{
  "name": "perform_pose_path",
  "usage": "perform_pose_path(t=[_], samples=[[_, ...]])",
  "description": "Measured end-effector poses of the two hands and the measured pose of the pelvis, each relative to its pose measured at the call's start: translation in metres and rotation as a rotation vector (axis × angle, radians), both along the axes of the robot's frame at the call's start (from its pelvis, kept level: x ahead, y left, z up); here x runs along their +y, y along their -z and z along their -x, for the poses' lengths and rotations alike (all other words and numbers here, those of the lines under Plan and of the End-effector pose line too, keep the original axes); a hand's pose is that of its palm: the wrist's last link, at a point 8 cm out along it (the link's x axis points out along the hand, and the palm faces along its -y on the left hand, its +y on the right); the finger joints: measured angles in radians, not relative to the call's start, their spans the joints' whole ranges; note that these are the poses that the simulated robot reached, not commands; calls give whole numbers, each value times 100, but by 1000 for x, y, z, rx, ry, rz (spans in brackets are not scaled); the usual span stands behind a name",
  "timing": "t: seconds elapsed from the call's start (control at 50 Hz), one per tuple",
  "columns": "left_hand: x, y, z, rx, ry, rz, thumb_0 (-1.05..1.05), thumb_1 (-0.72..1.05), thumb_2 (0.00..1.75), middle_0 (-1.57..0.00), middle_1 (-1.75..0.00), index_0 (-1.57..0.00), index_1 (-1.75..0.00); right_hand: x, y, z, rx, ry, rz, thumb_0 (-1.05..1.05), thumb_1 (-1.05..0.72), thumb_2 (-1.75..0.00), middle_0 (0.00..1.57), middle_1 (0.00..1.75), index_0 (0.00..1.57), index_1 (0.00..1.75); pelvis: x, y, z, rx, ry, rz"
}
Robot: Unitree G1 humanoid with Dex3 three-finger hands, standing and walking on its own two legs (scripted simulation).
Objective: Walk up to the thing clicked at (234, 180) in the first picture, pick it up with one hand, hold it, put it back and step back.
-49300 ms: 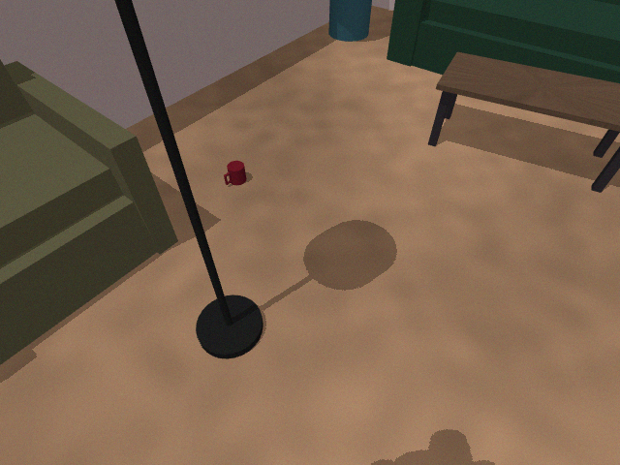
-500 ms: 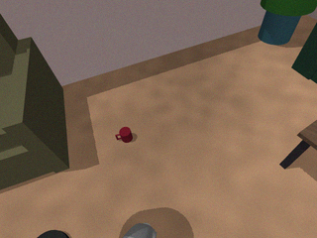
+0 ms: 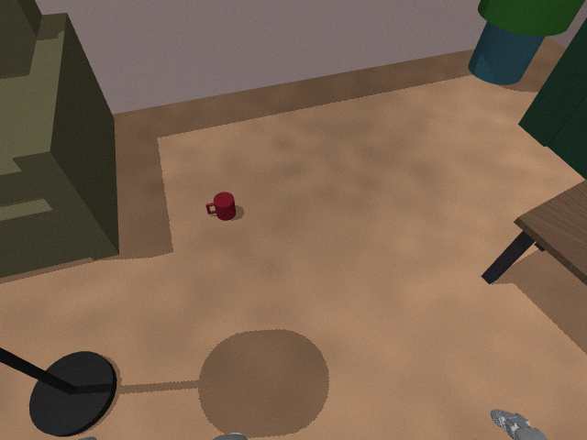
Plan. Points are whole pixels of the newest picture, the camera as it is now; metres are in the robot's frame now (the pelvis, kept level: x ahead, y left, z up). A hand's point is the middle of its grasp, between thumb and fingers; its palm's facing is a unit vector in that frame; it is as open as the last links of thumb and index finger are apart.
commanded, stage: step back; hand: left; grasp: from above
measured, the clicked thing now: (221, 207) +1.04 +0.33 -0.71
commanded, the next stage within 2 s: stand in 0.90 s
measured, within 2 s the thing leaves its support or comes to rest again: neither
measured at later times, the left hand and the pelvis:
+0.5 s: hand out of the picture +0.03 +0.28 -0.14, palm faces +0.00 -0.92 -0.39, open 7.4 cm; pelvis -0.03 +0.01 +0.01, yaw +0 degrees
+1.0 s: hand out of the picture +0.11 +0.28 -0.14, palm faces +0.02 -0.93 -0.37, open 7.4 cm; pelvis +0.02 +0.02 +0.01, yaw +0 degrees
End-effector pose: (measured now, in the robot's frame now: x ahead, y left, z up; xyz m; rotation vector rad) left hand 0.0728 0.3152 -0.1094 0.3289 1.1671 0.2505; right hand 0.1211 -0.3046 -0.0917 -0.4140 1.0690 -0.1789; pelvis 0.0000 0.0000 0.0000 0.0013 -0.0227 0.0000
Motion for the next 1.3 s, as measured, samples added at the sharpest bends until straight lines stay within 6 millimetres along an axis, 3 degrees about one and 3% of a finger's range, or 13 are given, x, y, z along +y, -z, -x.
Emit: perform_pose_path(t=[0.1,0.18,0.34,0.46,0.62,0.7,0.84,1.02,1.14,1.3], samples=[[-11,-7,51,45,-12,-15,0,90,90,-21,-30,-21,-30,-4,8,18,-17,23,-38,0,-91,-90,20,30,20,30,-5,-3,18,-33,6,34],[-6,-13,71,49,-34,-20,1,90,90,-21,-31,-21,-30,0,13,41,20,34,-67,0,-91,-90,20,30,20,30,-1,-6,24,-34,-3,12],[15,-8,67,40,-23,-1,1,90,90,-21,-31,-21,-30,20,16,83,96,61,-75,1,-91,-90,20,30,20,30,15,-6,34,-33,-9,-14],[16,-8,51,41,14,-7,0,90,90,-20,-30,-20,-30,20,13,98,116,98,-86,1,-90,-90,20,30,20,30,8,-9,32,-18,16,-6],[12,-10,35,31,2,-1,0,90,90,-21,-31,-21,-30,12,17,79,127,101,-58,1,-91,-90,20,30,20,30,16,-7,13,-10,-10,13],[18,-7,15,20,-11,8,0,90,90,-21,-31,-21,-30,19,15,63,120,97,-52,1,-91,-90,20,30,20,30,22,-7,2,-9,-10,-8],[13,-8,-20,-25,5,7,0,90,90,-20,-30,-20,-30,25,12,28,92,78,-67,1,-91,-90,20,30,20,30,15,-9,-11,2,-8,9],[6,-11,-24,5,4,12,0,90,90,-20,-30,-20,-30,30,8,-12,13,55,-82,1,-91,-90,20,30,20,30,17,-13,-16,-8,-3,-2],[-4,-14,-18,19,17,31,0,90,90,-20,-30,-20,-30,31,2,-7,12,56,-90,0,-91,-90,20,30,20,30,15,-20,-6,-18,2,-2],[-12,-18,-4,9,30,49,0,90,90,-20,-30,-21,-30,27,-2,27,43,83,-96,0,-91,-90,20,30,20,30,12,-25,11,-41,1,2]])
